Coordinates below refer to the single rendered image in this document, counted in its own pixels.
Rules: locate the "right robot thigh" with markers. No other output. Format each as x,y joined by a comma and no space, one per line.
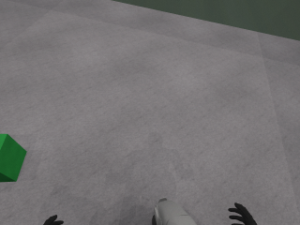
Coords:
171,213

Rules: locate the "right robot hand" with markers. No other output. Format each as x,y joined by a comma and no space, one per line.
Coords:
246,217

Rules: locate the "left robot hand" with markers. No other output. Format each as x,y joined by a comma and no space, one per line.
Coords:
51,221

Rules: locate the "robot right shin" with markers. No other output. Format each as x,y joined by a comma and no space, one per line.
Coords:
162,199

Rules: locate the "carton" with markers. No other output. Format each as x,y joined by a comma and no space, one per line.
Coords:
11,159

